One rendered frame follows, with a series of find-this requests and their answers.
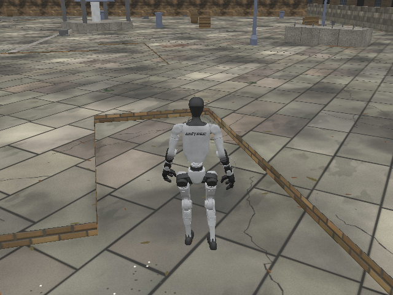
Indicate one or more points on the robot torso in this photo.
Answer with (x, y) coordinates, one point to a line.
(196, 148)

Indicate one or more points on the right robot forearm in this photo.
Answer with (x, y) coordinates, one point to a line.
(226, 164)

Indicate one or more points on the robot right upper arm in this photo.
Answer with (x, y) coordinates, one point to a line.
(215, 129)

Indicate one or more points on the robot left hand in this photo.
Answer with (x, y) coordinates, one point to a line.
(169, 173)

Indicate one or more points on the robot right thigh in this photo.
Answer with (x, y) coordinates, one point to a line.
(210, 186)

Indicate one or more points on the robot left upper arm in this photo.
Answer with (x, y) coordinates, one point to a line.
(177, 129)

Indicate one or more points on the left robot forearm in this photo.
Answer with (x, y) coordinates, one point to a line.
(168, 161)

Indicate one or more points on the robot right hand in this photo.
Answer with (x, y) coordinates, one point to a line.
(231, 180)

